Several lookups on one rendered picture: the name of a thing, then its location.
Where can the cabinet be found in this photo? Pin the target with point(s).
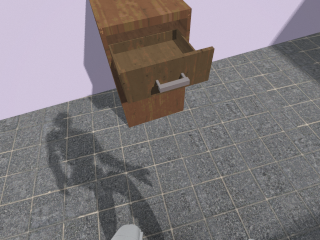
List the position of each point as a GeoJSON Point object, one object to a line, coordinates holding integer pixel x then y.
{"type": "Point", "coordinates": [122, 20]}

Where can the drawer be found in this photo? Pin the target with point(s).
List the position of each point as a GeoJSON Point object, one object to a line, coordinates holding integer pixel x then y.
{"type": "Point", "coordinates": [162, 56]}

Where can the handle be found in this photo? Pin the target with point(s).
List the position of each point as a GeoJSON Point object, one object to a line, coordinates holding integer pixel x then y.
{"type": "Point", "coordinates": [173, 84]}

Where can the robot left thigh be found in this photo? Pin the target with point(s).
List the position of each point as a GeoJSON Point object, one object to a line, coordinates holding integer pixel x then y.
{"type": "Point", "coordinates": [128, 232]}

